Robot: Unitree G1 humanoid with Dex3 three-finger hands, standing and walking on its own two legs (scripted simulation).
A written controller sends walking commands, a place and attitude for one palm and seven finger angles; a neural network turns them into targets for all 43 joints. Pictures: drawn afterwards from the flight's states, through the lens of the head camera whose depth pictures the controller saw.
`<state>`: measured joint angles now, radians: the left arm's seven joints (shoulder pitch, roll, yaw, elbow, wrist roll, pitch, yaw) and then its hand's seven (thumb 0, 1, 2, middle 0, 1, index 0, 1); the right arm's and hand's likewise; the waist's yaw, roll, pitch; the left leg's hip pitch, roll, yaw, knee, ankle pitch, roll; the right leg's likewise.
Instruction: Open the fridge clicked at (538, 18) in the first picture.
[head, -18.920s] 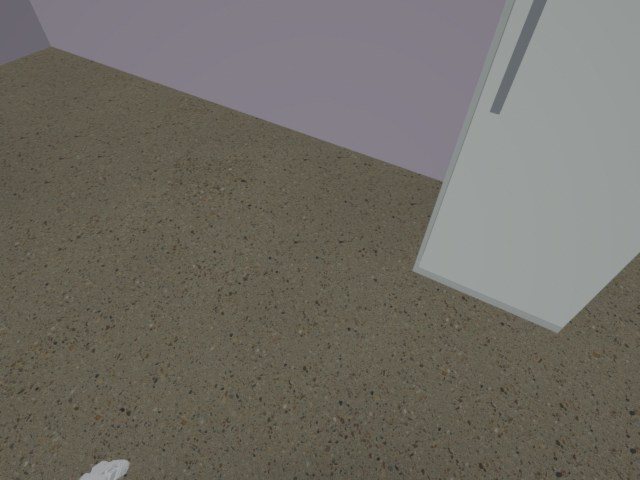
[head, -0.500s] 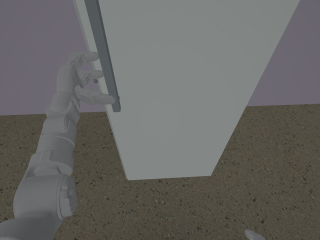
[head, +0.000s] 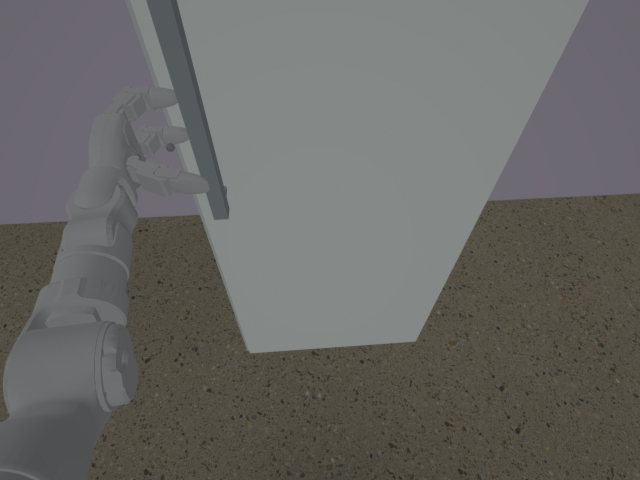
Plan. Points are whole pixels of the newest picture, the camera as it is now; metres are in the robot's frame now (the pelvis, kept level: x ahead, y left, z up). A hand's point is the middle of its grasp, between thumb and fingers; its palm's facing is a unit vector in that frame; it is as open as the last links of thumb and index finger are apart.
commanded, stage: slide the fingers in behind the handle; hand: left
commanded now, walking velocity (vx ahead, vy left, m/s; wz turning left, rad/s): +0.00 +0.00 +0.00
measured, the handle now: (196, 105) +0.52 +0.15 +0.20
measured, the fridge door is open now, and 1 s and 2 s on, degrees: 0 0 0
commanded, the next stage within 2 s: grip the handle and tug to test in 1.80 s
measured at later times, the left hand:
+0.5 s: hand (164, 160) +0.44 +0.18 +0.17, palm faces +0.06 -1.00 +0.02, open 14.0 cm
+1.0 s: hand (204, 153) +0.46 +0.14 +0.17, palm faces +0.05 -1.00 +0.00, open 14.0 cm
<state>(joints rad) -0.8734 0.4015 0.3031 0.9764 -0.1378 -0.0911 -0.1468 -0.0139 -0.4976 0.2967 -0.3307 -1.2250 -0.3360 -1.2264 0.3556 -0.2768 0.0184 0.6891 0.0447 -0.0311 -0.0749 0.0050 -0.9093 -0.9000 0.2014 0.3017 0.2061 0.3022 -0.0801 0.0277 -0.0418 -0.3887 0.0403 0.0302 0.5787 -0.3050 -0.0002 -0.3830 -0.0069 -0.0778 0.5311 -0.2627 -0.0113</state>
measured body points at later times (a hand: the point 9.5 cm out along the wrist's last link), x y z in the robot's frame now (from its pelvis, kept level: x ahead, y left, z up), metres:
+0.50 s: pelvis +0.00 +0.01 +0.00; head +0.01 +0.01 +0.45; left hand +0.43 +0.23 +0.17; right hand +0.09 -0.25 -0.11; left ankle -0.01 +0.12 -0.73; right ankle +0.00 -0.11 -0.73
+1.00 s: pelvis -0.01 +0.00 +0.00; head +0.02 +0.00 +0.45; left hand +0.45 +0.19 +0.17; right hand +0.05 -0.25 -0.12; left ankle -0.01 +0.12 -0.73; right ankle +0.00 -0.11 -0.73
